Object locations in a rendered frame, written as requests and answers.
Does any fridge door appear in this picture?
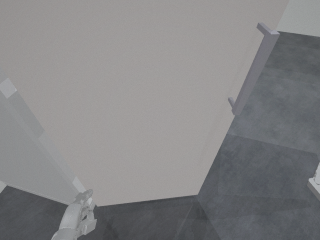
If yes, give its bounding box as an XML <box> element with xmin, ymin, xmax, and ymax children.
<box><xmin>0</xmin><ymin>0</ymin><xmax>290</xmax><ymax>207</ymax></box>

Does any robot left forearm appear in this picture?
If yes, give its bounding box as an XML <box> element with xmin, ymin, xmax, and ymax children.
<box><xmin>51</xmin><ymin>228</ymin><xmax>78</xmax><ymax>240</ymax></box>

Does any robot right hand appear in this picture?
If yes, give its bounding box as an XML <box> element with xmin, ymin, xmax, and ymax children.
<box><xmin>307</xmin><ymin>162</ymin><xmax>320</xmax><ymax>201</ymax></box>

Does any robot left hand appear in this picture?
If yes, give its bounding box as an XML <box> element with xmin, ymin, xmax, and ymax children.
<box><xmin>59</xmin><ymin>189</ymin><xmax>97</xmax><ymax>238</ymax></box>

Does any handle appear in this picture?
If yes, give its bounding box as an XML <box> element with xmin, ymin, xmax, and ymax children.
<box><xmin>228</xmin><ymin>22</ymin><xmax>280</xmax><ymax>116</ymax></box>

